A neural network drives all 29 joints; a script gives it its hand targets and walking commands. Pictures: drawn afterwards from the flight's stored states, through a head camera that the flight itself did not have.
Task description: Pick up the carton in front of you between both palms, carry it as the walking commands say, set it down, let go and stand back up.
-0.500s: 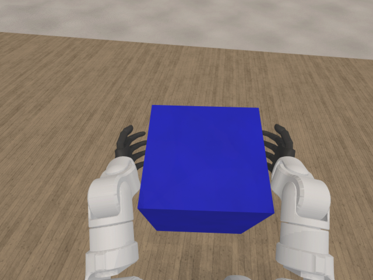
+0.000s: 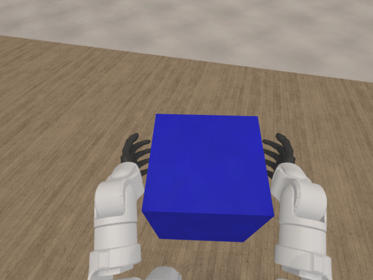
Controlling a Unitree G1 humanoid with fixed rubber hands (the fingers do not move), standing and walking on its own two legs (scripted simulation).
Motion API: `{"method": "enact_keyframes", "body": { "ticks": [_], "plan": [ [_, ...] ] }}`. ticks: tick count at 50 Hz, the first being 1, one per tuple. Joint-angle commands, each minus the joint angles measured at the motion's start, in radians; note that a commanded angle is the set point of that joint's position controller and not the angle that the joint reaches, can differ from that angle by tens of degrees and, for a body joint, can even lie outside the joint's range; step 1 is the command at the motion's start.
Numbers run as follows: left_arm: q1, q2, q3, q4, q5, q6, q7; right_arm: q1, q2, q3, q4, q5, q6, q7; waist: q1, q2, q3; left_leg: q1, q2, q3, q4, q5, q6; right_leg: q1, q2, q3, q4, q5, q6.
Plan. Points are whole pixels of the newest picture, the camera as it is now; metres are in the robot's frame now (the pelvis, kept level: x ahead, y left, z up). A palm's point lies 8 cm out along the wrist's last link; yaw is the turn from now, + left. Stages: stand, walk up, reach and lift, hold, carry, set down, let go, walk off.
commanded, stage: carry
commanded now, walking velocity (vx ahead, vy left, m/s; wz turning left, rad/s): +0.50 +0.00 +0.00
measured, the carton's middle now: (203, 183) +0.32 +0.01 +0.00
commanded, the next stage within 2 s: none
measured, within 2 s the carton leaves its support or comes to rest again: neither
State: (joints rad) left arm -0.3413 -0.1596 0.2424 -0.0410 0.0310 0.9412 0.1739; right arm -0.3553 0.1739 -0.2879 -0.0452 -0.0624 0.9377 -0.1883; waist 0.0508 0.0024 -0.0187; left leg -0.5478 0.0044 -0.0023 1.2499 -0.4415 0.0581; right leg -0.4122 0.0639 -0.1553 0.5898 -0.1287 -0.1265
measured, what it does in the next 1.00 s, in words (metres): goes down: left foot 0.04 m lower, then right foot 0.05 m lower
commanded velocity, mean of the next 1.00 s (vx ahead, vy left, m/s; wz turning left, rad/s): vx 0.50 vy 0.00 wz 0.00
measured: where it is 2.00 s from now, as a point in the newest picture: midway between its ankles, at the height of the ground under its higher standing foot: (202, 133)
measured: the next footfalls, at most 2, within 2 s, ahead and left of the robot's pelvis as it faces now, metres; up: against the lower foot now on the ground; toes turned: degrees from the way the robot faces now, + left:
left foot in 0.34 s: +0.38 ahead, +0.09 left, -0.04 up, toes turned +2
right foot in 0.84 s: +0.71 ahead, -0.05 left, -0.09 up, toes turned -5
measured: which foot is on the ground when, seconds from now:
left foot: up 0.00-0.32, down 0.34-0.82, up 0.84-1.00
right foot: down 0.00-0.32, up 0.34-0.82, down 0.84-1.00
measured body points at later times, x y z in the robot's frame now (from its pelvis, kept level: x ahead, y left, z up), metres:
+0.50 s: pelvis +0.32 +0.04 -0.04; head +0.35 +0.05 +0.41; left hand +0.66 +0.18 +0.04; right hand +0.64 -0.13 +0.04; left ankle +0.34 +0.08 -0.76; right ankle +0.25 -0.08 -0.67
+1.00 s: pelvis +0.64 +0.00 -0.09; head +0.66 +0.00 +0.36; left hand +0.96 +0.16 -0.04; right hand +0.97 -0.15 -0.03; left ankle +0.57 +0.11 -0.71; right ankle +0.68 -0.05 -0.81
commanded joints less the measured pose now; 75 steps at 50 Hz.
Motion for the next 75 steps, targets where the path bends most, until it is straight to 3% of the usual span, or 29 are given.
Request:
{"method": "enact_keyframes", "body": {
  "ticks": [1, 6, 12, 15, 16, 17, 18, 19, 20, 22, 30, 37, 41, 42, 43, 44, 45, 47, 50, 56, 62, 65, 66, 67, 68, 69, 70, 72, 75],
  "plan": [
    [-0.636, -0.792, -0.68, -0.128, -0.197, -0.062, -0.02, -0.518, 0.745, 0.613, -0.045, 0.117, -0.052, 0.011, -0.018, -0.065, -0.395, -0.101, 0.051, -0.003, -0.174, 0.063, -0.015, 0.355, -0.321, 0.407, -0.217, 0.284, -0.13],
    [-0.518, -0.745, -0.673, -0.112, -0.168, -0.086, -0.012, -0.459, 0.723, 0.636, -0.06, 0.116, -0.084, 0.006, 0.024, -0.091, -0.387, -0.185, 0.029, 0.051, -0.419, 0.316, -0.014, 0.509, -0.254, 0.283, -0.14, 0.591, -0.07],
    [-0.474, -0.678, -0.657, -0.135, -0.16, -0.076, 0.006, -0.462, 0.641, 0.638, -0.127, 0.129, -0.067, -0.003, 0.064, -0.111, -0.298, -0.04, -0.04, 0.123, -0.768, 0.57, 0.017, 0.52, -0.178, 0.193, -0.089, 0.519, -0.029],
    [-0.467, -0.637, -0.651, -0.135, -0.159, -0.052, 0.019, -0.407, 0.583, 0.595, -0.103, 0.112, -0.041, -0.013, -0.018, -0.099, -0.339, 0.276, -0.059, 0.149, -0.864, 0.636, 0.046, 0.417, -0.158, 0.13, 0.139, 0.565, 0.019],
    [-0.486, -0.621, -0.648, -0.14, -0.158, -0.042, 0.023, -0.389, 0.565, 0.577, -0.085, 0.101, -0.031, -0.016, -0.06, -0.057, -0.377, 0.441, -0.016, 0.127, -0.854, 0.659, 0.038, 0.319, -0.13, 0.1, 0.291, 0.427, 0.041],
    [-0.507, -0.6, -0.635, -0.144, -0.154, -0.03, 0.03, -0.376, 0.54, 0.556, -0.067, 0.096, -0.019, -0.018, -0.072, 0.045, -0.43, 0.673, 0.157, -0.068, -0.718, 0.919, 0.057, 0.077, -0.091, 0.089, 0.5, 0.031, 0.072],
    [-0.495, -0.609, -0.622, -0.116, -0.159, -0.009, 0.033, -0.404, 0.498, 0.549, -0.068, 0.096, -0.011, -0.03, -0.103, 0.272, -0.538, 0.944, 0.396, -0.478, -0.692, 0.955, 0.257, -0.251, 0.044, 0.128, 0.81, -0.472, 0.119],
    [-0.498, -0.597, -0.612, -0.131, -0.17, 0.0, 0.039, -0.378, 0.515, 0.56, -0.057, 0.119, -0.002, -0.036, -0.13, 0.242, -0.563, 0.955, 0.409, -0.603, -0.744, 0.641, 0.322, -0.389, 0.006, 0.189, 0.921, -0.489, 0.087],
    [-0.551, -0.624, -0.608, -0.162, -0.18, 0.002, 0.041, -0.417, 0.562, 0.576, -0.088, 0.142, -0.004, -0.031, -0.14, 0.176, -0.497, 0.844, 0.351, -0.579, -0.792, 0.486, 0.303, -0.43, -0.027, 0.207, 0.899, -0.434, 0.067],
    [-0.564, -0.658, -0.567, -0.129, -0.147, -0.002, 0.043, -0.532, 0.648, 0.63, -0.128, 0.19, -0.007, -0.007, -0.1, 0.006, -0.391, 0.62, 0.298, -0.432, -0.822, 0.543, 0.238, -0.364, -0.092, 0.206, 0.733, -0.324, 0.071],
    [-0.535, -0.701, -0.577, -0.098, -0.093, -0.04, 0.024, -0.555, 0.71, 0.687, -0.119, 0.22, -0.043, 0.03, -0.104, 0.097, -0.374, 0.605, 0.178, -0.142, -0.811, 0.906, 0.131, -0.334, -0.1, 0.123, 0.303, 0.01, 0.104],
    [-0.49, -0.637, -0.573, -0.092, -0.087, -0.024, 0.027, -0.445, 0.646, 0.654, -0.069, 0.173, -0.034, 0.005, -0.152, 0.088, -0.28, 0.601, 0.085, -0.038, -0.723, 0.761, 0.103, -0.155, -0.034, 0.028, -0.133, 0.37, 0.054],
    [-0.43, -0.599, -0.526, -0.042, -0.06, -0.01, 0.031, -0.461, 0.646, 0.638, -0.031, 0.156, -0.014, -0.005, -0.031, 0.075, -0.337, 0.502, 0.079, 0.028, -0.354, 0.804, 0.042, 0.21, -0.043, 0.011, -0.218, 0.381, 0.019],
    [-0.433, -0.594, -0.514, -0.029, -0.053, -0.006, 0.029, -0.479, 0.637, 0.627, -0.02, 0.15, -0.009, -0.01, -0.005, -0.015, -0.386, 0.305, 0.04, 0.055, -0.14, 0.494, 0.022, 0.429, -0.15, 0.118, -0.11, 0.557, 0.014],
    [-0.457, -0.567, -0.499, -0.006, -0.048, -0.006, 0.036, -0.472, 0.655, 0.616, 0.008, 0.144, 0.001, -0.012, -0.014, -0.244, -0.52, -0.037, -0.069, 0.022, 0.152, -0.143, -0.037, 0.764, -0.446, 0.529, 0.032, 0.719, -0.17],
    [-0.433, -0.595, -0.516, 0.017, -0.061, -0.01, 0.042, -0.463, 0.668, 0.623, -0.012, 0.145, 0.0, -0.012, 0.034, -0.272, -0.579, -0.214, -0.094, -0.006, 0.305, -0.186, -0.031, 0.804, -0.492, 0.759, -0.096, 0.276, -0.264],
    [-0.454, -0.647, -0.531, 0.009, -0.079, -0.017, 0.036, -0.536, 0.695, 0.627, -0.039, 0.156, -0.008, -0.01, 0.043, -0.19, -0.502, -0.277, -0.043, -0.039, 0.291, -0.113, -0.004, 0.7, -0.428, 0.745, -0.159, 0.06, -0.237],
    [-0.592, -0.762, -0.598, -0.044, -0.144, -0.038, 0.01, -0.582, 0.741, 0.596, -0.035, 0.144, -0.03, -0.004, 0.011, 0.019, -0.4, -0.215, 0.01, -0.05, 0.139, -0.042, 0.006, 0.465, -0.385, 0.598, -0.192, 0.105, -0.174],
    [-0.673, -0.823, -0.661, -0.083, -0.186, -0.082, -0.018, -0.546, 0.774, 0.599, -0.004, 0.119, -0.066, 0.011, -0.025, -0.04, -0.393, -0.099, 0.047, -0.024, -0.077, 0.021, -0.008, 0.306, -0.329, 0.465, -0.224, 0.114, -0.139],
    [-0.516, -0.764, -0.671, -0.077, -0.163, -0.113, -0.015, -0.451, 0.738, 0.629, -0.027, 0.11, -0.112, 0.006, 0.021, -0.094, -0.396, -0.178, 0.037, 0.036, -0.378, 0.281, -0.016, 0.463, -0.273, 0.32, -0.149, 0.518, -0.094],
    [-0.475, -0.69, -0.658, -0.107, -0.157, -0.101, 0.007, -0.455, 0.648, 0.629, -0.095, 0.121, -0.094, -0.005, 0.065, -0.107, -0.306, -0.077, -0.029, 0.107, -0.719, 0.52, 0.006, 0.506, -0.189, 0.22, -0.092, 0.503, -0.038],
    [-0.46, -0.646, -0.649, -0.104, -0.154, -0.075, 0.023, -0.413, 0.585, 0.591, -0.087, 0.11, -0.067, -0.016, 0.005, -0.11, -0.317, 0.198, -0.053, 0.13, -0.838, 0.602, 0.038, 0.41, -0.173, 0.166, 0.077, 0.534, 0.008],
    [-0.469, -0.631, -0.646, -0.11, -0.156, -0.065, 0.027, -0.391, 0.566, 0.574, -0.07, 0.102, -0.056, -0.019, -0.035, -0.075, -0.357, 0.35, -0.043, 0.141, -0.86, 0.632, 0.036, 0.351, -0.145, 0.124, 0.211, 0.485, 0.033],
    [-0.491, -0.607, -0.635, -0.114, -0.152, -0.054, 0.034, -0.372, 0.545, 0.554, -0.051, 0.094, -0.043, -0.022, -0.07, 0.004, -0.411, 0.569, 0.073, 0.018, -0.788, 0.771, 0.04, 0.162, -0.11, 0.105, 0.407, 0.216, 0.065],
    [-0.495, -0.605, -0.625, -0.108, -0.153, -0.034, 0.039, -0.383, 0.507, 0.536, -0.043, 0.089, -0.033, -0.03, -0.061, 0.18, -0.496, 0.84, 0.322, -0.299, -0.628, 1.114, 0.148, -0.118, -0.022, 0.11, 0.622, -0.38, 0.094],
    [-0.467, -0.601, -0.611, -0.098, -0.167, -0.018, 0.04, -0.386, 0.494, 0.543, -0.052, 0.104, -0.025, -0.04, -0.117, 0.311, -0.593, 0.924, 0.413, -0.59, -0.733, 0.684, 0.295, -0.309, 0.025, 0.162, 0.852, -0.501, 0.099],
    [-0.534, -0.614, -0.61, -0.136, -0.178, -0.014, 0.044, -0.397, 0.539, 0.555, -0.061, 0.129, -0.019, -0.038, -0.123, 0.222, -0.511, 0.843, 0.354, -0.602, -0.797, 0.45, 0.28, -0.4, -0.018, 0.197, 0.86, -0.452, 0.071],
    [-0.574, -0.655, -0.574, -0.119, -0.16, -0.011, 0.046, -0.512, 0.615, 0.605, -0.111, 0.175, -0.017, -0.017, -0.105, 0.041, -0.406, 0.648, 0.302, -0.47, -0.817, 0.499, 0.234, -0.381, -0.081, 0.201, 0.759, -0.352, 0.071],
    [-0.538, -0.673, -0.54, -0.072, -0.104, -0.019, 0.038, -0.59, 0.689, 0.663, -0.122, 0.222, -0.028, 0.013, -0.076, 0.051, -0.389, 0.497, 0.256, -0.325, -0.846, 0.549, 0.198, -0.287, -0.117, 0.185, 0.579, -0.271, 0.094]
  ]
}}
